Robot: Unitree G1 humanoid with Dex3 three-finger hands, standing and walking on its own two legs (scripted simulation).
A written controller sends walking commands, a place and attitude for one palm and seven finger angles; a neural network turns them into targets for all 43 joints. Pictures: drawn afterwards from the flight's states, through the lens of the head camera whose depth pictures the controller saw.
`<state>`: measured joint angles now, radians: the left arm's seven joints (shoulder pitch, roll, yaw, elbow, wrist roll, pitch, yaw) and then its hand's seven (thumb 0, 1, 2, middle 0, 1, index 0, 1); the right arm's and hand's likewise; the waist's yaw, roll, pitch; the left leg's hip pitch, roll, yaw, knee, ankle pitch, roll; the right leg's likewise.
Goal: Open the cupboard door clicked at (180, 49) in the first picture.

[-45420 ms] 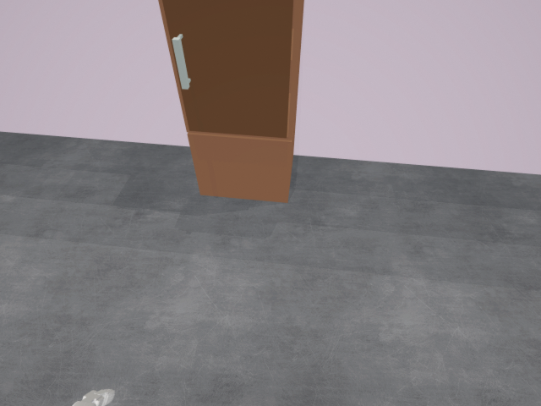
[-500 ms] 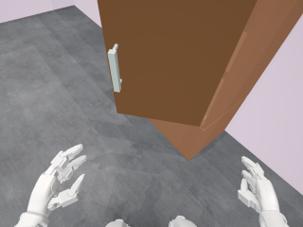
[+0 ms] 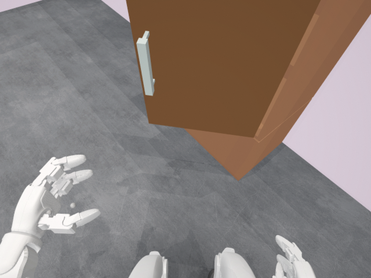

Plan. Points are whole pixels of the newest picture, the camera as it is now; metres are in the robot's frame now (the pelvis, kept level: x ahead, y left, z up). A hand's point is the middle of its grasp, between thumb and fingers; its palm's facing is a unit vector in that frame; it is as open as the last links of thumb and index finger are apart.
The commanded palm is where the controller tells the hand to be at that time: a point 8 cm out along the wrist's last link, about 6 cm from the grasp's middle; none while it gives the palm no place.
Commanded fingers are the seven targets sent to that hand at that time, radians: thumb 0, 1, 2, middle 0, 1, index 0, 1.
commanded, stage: raise the hand with hooked fingers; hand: left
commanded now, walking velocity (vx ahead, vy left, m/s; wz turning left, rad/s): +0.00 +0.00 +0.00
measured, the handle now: (148, 65) +0.65 +0.14 +0.05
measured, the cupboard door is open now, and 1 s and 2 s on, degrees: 41 41 41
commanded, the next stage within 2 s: move the hooked fingers beside the handle in 1.22 s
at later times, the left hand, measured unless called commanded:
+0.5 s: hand (54, 187) +0.28 +0.27 +0.06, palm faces -0.09 -0.99 -0.06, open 13.8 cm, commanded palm +0.26 +0.32 +0.06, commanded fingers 0.00 -0.50 0.30 -0.30 -1.20 -0.30 -1.20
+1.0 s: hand (58, 169) +0.31 +0.26 +0.07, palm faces -0.11 -0.99 -0.05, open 14.0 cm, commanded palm +0.28 +0.31 +0.07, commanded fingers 0.00 -0.50 0.30 -0.30 -1.20 -0.30 -1.20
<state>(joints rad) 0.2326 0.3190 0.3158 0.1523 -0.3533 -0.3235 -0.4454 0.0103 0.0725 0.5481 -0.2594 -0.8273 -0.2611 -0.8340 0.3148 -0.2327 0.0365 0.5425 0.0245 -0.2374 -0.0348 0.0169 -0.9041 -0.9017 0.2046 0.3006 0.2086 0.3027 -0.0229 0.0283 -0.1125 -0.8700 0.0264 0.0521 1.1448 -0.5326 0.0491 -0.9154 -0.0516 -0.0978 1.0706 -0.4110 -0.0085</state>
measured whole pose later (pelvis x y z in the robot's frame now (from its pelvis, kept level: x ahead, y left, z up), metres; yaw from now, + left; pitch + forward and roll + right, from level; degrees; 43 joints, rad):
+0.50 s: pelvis +0.02 +0.01 +0.01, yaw +1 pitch +14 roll -3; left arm 0.09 0.42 0.36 0.27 -0.34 -0.27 -0.55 0.00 -0.46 0.32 -0.30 -1.17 -0.30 -1.17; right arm 0.24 -0.28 0.05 0.49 0.03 -0.23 -0.05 0.01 -0.91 -0.90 0.20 0.30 0.21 0.30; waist 0.00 0.02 -0.10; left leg -0.81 0.02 0.02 1.11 -0.54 0.05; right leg -0.83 -0.05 -0.12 1.01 -0.42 0.00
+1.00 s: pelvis +0.02 -0.01 +0.01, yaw +0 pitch +15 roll -3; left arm -0.01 0.46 0.45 0.41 -0.39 -0.31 -0.64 -0.01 -0.50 0.30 -0.30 -1.20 -0.30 -1.20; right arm 0.29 -0.31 0.03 0.51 0.03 -0.21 -0.04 0.01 -0.91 -0.90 0.20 0.30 0.21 0.30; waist -0.03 0.01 -0.10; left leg -0.81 0.04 0.03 1.08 -0.54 0.03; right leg -0.84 -0.02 -0.11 0.99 -0.41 -0.02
